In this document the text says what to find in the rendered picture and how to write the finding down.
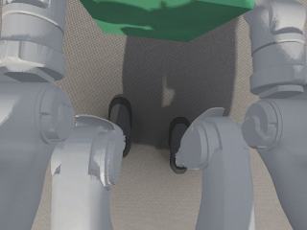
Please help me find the left robot upper arm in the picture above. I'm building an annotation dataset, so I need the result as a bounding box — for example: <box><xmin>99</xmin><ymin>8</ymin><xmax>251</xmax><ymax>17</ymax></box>
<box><xmin>0</xmin><ymin>81</ymin><xmax>75</xmax><ymax>230</ymax></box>

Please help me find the robot left foot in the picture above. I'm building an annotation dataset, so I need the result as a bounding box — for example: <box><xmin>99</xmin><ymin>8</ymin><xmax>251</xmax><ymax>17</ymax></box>
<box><xmin>108</xmin><ymin>97</ymin><xmax>132</xmax><ymax>158</ymax></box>

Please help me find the robot foot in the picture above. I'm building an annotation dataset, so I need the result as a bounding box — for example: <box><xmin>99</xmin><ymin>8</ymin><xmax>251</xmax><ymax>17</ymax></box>
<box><xmin>108</xmin><ymin>97</ymin><xmax>132</xmax><ymax>158</ymax></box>
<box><xmin>168</xmin><ymin>117</ymin><xmax>190</xmax><ymax>174</ymax></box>

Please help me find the robot right forearm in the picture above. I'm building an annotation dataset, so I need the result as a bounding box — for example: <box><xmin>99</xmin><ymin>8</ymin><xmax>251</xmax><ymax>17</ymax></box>
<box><xmin>242</xmin><ymin>0</ymin><xmax>307</xmax><ymax>100</ymax></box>

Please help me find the carton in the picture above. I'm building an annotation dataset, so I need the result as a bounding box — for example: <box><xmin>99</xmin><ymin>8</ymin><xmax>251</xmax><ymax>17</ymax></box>
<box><xmin>80</xmin><ymin>0</ymin><xmax>255</xmax><ymax>42</ymax></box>

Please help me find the right robot upper arm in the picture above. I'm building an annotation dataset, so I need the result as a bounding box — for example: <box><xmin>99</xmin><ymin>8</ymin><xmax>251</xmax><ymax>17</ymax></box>
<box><xmin>241</xmin><ymin>98</ymin><xmax>307</xmax><ymax>230</ymax></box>

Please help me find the robot left forearm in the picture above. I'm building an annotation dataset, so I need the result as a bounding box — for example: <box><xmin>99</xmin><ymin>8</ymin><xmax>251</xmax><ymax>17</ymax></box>
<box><xmin>0</xmin><ymin>0</ymin><xmax>67</xmax><ymax>83</ymax></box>

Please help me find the robot right foot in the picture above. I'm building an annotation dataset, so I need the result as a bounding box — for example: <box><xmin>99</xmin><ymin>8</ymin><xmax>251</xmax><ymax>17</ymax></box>
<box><xmin>168</xmin><ymin>117</ymin><xmax>190</xmax><ymax>174</ymax></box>

